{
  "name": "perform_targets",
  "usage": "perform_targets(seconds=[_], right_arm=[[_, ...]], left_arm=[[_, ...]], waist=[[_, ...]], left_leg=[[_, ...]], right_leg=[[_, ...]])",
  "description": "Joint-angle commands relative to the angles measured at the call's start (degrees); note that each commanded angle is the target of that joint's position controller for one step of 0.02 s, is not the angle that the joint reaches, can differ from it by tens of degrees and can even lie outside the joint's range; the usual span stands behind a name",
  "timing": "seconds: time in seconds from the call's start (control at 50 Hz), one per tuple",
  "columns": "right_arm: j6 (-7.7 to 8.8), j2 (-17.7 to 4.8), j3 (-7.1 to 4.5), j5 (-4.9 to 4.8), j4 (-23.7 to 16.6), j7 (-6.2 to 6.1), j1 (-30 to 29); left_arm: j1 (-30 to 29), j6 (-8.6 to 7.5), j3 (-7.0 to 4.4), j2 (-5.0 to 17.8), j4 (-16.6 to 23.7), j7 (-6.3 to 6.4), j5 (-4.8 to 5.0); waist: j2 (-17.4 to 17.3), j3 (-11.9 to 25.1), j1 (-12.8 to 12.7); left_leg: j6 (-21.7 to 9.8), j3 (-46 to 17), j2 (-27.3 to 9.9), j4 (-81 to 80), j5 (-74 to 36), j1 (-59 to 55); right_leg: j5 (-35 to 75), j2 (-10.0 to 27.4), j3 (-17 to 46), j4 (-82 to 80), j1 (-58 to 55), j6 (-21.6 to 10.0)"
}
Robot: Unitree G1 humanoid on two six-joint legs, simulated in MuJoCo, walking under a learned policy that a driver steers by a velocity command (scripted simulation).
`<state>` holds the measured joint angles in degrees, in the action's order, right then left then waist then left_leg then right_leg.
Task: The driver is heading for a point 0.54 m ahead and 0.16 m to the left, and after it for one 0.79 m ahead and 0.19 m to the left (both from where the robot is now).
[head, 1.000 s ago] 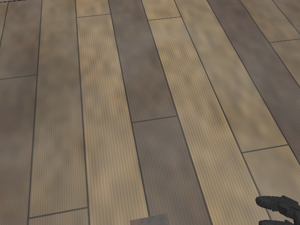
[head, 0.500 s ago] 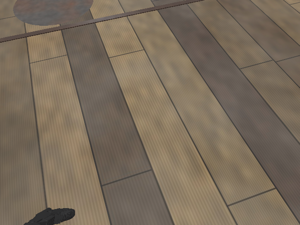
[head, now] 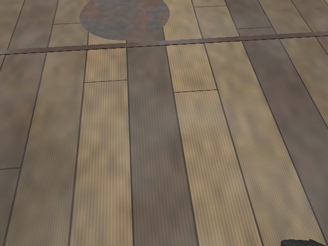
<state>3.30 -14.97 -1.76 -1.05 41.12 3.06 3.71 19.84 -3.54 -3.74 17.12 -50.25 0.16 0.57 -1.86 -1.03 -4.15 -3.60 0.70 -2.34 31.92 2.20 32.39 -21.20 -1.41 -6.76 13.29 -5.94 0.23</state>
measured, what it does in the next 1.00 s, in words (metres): walks ahead, turning left: left foot, then right foot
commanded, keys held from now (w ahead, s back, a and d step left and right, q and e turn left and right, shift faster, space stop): w+q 0.58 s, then q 0.16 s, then no key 0.26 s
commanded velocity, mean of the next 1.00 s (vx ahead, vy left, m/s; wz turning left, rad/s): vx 0.39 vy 0.00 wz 0.48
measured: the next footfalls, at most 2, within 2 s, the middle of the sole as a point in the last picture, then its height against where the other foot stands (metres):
left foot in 0.04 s outside the picture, level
right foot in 0.52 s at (194, 239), level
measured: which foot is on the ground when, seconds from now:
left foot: up 0.00-0.02, down 0.04-0.54, up 0.56-0.94, down 0.96-1.00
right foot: down 0.00-0.04, up 0.06-0.50, down 0.52-0.98, up 1.00-1.00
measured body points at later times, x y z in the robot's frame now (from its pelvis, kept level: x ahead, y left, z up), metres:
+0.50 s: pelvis +0.29 +0.02 +0.00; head +0.32 +0.04 +0.45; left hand +0.47 +0.31 -0.06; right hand +0.39 -0.26 -0.11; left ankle +0.16 +0.11 -0.73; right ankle +0.46 -0.06 -0.72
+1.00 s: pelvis +0.48 +0.10 +0.00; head +0.51 +0.13 +0.44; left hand +0.39 +0.38 -0.13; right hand +0.80 -0.01 -0.07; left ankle +0.51 +0.23 -0.74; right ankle +0.47 -0.06 -0.71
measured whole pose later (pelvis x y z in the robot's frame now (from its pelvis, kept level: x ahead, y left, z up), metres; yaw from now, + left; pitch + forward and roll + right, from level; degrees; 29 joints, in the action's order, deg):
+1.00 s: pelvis +0.48 +0.10 +0.00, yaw +30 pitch +2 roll -2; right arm 0.1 -16.6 -3.2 1.0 33.2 0.6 4.9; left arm 13.0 -2.7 -3.3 17.9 -48.9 -0.2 -0.1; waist -0.7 -3.3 -3.4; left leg -2.6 -1.3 -0.1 29.5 8.5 24.8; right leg -27.7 2.3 -5.6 39.4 11.9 1.5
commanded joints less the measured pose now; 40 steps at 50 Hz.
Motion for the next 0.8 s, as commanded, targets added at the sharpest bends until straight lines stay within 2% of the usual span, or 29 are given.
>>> perform_targets(seconds=[0.02,0.04,0.06,0.08,0.1,0.12,0.14,0.16,0.18,0.2,0.24,0.3,0.34,0.4,0.44,0.48,0.5,0.52,0.54,0.56,0.58,0.6,0.62,0.64,0.66,0.7,0.74,0.8], right_arm=[[0.56,-9.2,-3.92,0.19,-2.2,0.09,7.5],[0.23,-13.2,-5.74,-0.01,-0.1,-0.63,17.2],[0.14,-19.4,-7.06,-0.3,0.0,-0.95,20.3],[0.37,-15.2,-5.7,-0.64,-0.5,-0.94,22.3],[0.6,-12.9,-4.98,0.0,-0.3,-1.01,20.1],[0.78,-11.8,-4.68,0.11,-1.2,-1.14,16.1],[0.71,-10.3,-4.22,0.31,-2.1,-1.26,12.4],[0.73,-8.7,-3.58,0.78,-3.0,-1.39,10.1],[0.71,-7.8,-3.42,0.74,-3.2,-1.37,10.1],[0.68,-9.0,-3.72,0.84,-3.4,-1.74,9.6],[0.8,-9.9,-4.14,0.57,-3.5,-2.62,10.2],[0.47,-11.0,-4.54,0.01,-2.6,-3.6,13.0],[0.11,-11.0,-4.56,-0.16,-2.0,-3.99,14.9],[-0.43,-10.9,-4.62,-0.56,-0.8,-4.22,17.6],[-0.87,-10.5,-4.6,-0.55,-0.6,-4.43,18.1],[-1.3,-10.4,-4.73,-0.36,-0.9,-4.51,17.0],[-1.41,-9.0,-4.27,-0.3,-1.4,-4.39,16.4],[-1.2,-6.1,-3.19,0.3,-2.2,-4.09,15.9],[-0.73,-2.9,-2.15,-0.79,-3.4,-4.13,22.2],[-0.31,-5.7,-2.11,-0.21,-3.9,-4.17,22.8],[-0.42,-9.7,-3.24,-1.18,-3.7,-4.16,20.0],[-0.94,-11.1,-3.65,-0.71,-4.1,-4.37,15.1],[-1.21,-10.8,-3.98,0.04,-5.0,-4.31,12.3],[-1.81,-9.9,-4.25,0.18,-5.1,-4.23,12.4],[-2.33,-8.6,-4.2,0.03,-5.3,-4.1,13.5],[-3.09,-6.1,-3.66,0.05,-6.4,-3.98,13.0],[-3.45,-5.0,-3.18,0.17,-7.4,-3.7,11.7],[-3.08,-4.0,-2.57,0.5,-8.2,-2.67,8.5]], left_arm=[[-2.2,0.93,-2.49,10.4,3.0,1.23,0.02],[-1.5,0.97,-1.76,9.1,4.3,1.87,-0.78],[4.0,-0.49,0.75,2.1,6.9,0.93,-2.07],[0.8,-2.75,0.55,4.5,6.3,0.05,-1.49],[-4.5,-4.04,-0.31,7.5,8.3,-0.72,0.98],[-7.6,-4.75,-0.09,7.4,9.2,-0.59,1.16],[-8.7,-4.86,-0.34,7.3,9.3,-0.16,-0.12],[-8.0,-4.31,-0.75,7.5,9.2,0.15,-0.88],[-8.6,-3.75,-0.83,7.3,9.3,0.26,-1.63],[-6.7,-3.16,-0.7,5.8,9.7,0.25,-1.65],[-8.3,-2.41,-0.57,5.3,10.3,0.45,-1.62],[-15.4,-2.37,0.22,3.3,12.4,0.34,-1.6],[-19.5,-2.78,0.46,2.7,13.5,-0.15,-1.15],[-22.9,-3.37,0.16,3.9,14.9,-0.86,-0.33],[-22.8,-3.8,-0.37,5.2,15.1,-1.25,-0.2],[-19.4,-4.27,-1.08,6.4,14.4,-1.25,-0.08],[-14.6,-4.51,-1.81,7.5,13.1,-0.96,-0.4],[-7.3,-4.7,-2.59,9.7,12.3,-0.48,-1.31],[0.4,-4.04,-3.97,14.6,11.0,-0.15,-2.16],[2.3,-3.42,-3.45,12.0,10.3,-0.76,-0.8],[-0.3,-3.06,-2.7,9.0,10.4,-0.63,-0.32],[-4.2,-2.56,-1.97,6.7,11.5,-0.37,-0.77],[-7.6,-2.2,-1.32,5.0,11.4,-0.25,-1.23],[-9.5,-2.19,-0.7,3.6,11.5,-0.23,-1.54],[-10.5,-2.2,-0.69,3.5,11.1,-0.31,-1.57],[-10.9,-2.37,-1.26,5.1,10.1,-0.3,-1.32],[-11.3,-1.89,-2.05,7.4,9.3,0.14,-1.08],[-11.5,-0.7,-2.08,8.1,8.1,0.65,-0.36]], waist=[[5.7,5.6,7.8],[1.9,11.5,11.5],[-12.6,17.6,7.8],[-8.8,22.8,10.4],[-6.2,15.6,10.7],[-1.5,9.8,9.3],[1.2,5.9,7.1],[0.0,4.4,4.9],[-0.9,3.2,4.6],[-2.9,4.3,2.9],[-2.1,3.0,3.2],[-1.7,1.1,5.8],[-2.5,0.8,7.4],[-2.9,0.5,8.5],[-3.6,0.7,7.8],[-5.3,1.3,5.6],[-4.8,3.8,3.1],[-2.1,10.4,-0.4],[11.8,19.3,0.0],[18.8,18.9,-0.2],[14.1,12.2,-0.2],[8.0,5.8,-0.2],[6.0,1.3,1.1],[6.7,0.1,2.8],[8.0,0.0,4.1],[8.7,0.4,4.6],[8.4,2.3,4.7],[7.3,4.3,3.7]], left_leg=[[-3.7,4.2,4.9,-1.6,3.5,-13.9],[-6.6,-3.8,1.0,-1.2,2.0,-30.8],[-17.2,-34.3,-13.2,-5.2,12.2,-52.2],[-18.8,-47.6,-16.1,-12.7,14.3,-56.7],[-16.1,-40.8,-14.7,-14.6,16.4,-51.9],[-14.2,-34.0,-12.3,-15.1,13.0,-43.2],[-13.1,-29.0,-10.4,-16.0,7.5,-35.0],[-12.4,-25.5,-8.5,-17.4,2.2,-29.1],[-11.6,-22.2,-6.3,-17.8,-5.4,-25.1],[-12.9,-22.3,-6.6,-18.6,-5.1,-23.5],[-13.1,-19.9,-5.6,-19.8,-6.1,-19.8],[-10.7,-17.2,-3.1,-19.7,-2.5,-17.4],[-9.1,-17.0,-2.1,-19.0,0.3,-16.8],[-8.4,-20.6,-3.4,-16.4,3.2,-19.6],[-7.8,-24.1,-4.6,-13.0,3.7,-23.4],[-6.8,-26.4,-5.0,-9.1,1.2,-24.9],[-5.3,-25.1,-2.8,-4.7,-1.6,-24.3],[-3.5,-21.9,0.0,7.6,1.1,-19.0],[1.1,-13.0,8.3,26.6,17.2,-0.4],[2.2,-11.8,6.5,35.6,33.8,8.7],[2.6,-12.1,3.5,41.1,28.4,13.6],[3.2,-9.8,1.5,41.6,24.2,12.6],[3.8,-8.9,0.3,39.5,21.5,10.8],[4.3,-8.5,-1.0,37.7,20.8,7.6],[4.7,-7.5,-1.5,35.7,20.8,5.1],[5.8,-5.1,-1.6,31.2,19.1,3.9],[6.3,-4.0,-2.0,25.4,13.9,3.5],[5.4,-2.5,-1.0,14.5,3.8,-3.0]], right_leg=[[56.4,14.3,-0.2,18.1,1.4,-5.6],[47.0,11.9,-1.4,33.7,13.0,-3.3],[6.8,0.9,0.0,55.9,39.3,0.9],[-12.1,-1.3,11.3,62.3,46.9,0.5],[-7.9,1.7,13.0,63.8,52.5,-0.6],[-2.8,4.2,12.1,60.2,51.7,-1.4],[0.4,6.0,11.7,55.3,49.0,-1.0],[2.5,7.4,12.0,51.9,44.6,-0.7],[3.3,7.5,11.3,49.9,41.3,-0.4],[4.2,7.2,11.1,47.9,40.5,0.8],[8.0,6.7,10.4,42.7,40.5,2.6],[19.2,4.9,10.3,29.1,39.1,3.7],[25.0,2.9,10.1,21.8,35.9,3.7],[26.1,1.4,11.2,16.8,33.7,3.2],[22.4,1.2,12.4,14.3,32.7,2.2],[17.9,1.1,11.8,12.7,28.2,0.3],[18.2,1.4,10.9,10.1,20.9,-1.3],[16.9,8.1,16.3,12.1,7.4,-4.7],[7.2,21.0,37.3,10.5,-14.0,-13.2],[1.4,25.2,50.2,6.1,-15.4,-14.7],[-8.3,24.4,47.9,4.1,-9.8,-13.9],[-0.9,21.9,39.3,3.4,-1.5,-12.1],[11.2,19.6,31.8,2.9,5.8,-11.4],[22.9,17.5,25.6,2.7,10.3,-10.6],[30.9,16.2,21.1,2.6,13.2,-10.4],[42.0,15.5,15.0,1.7,15.1,-11.5],[46.3,16.2,11.3,1.2,13.9,-12.3],[45.6,14.6,6.1,1.2,14.6,-11.6]])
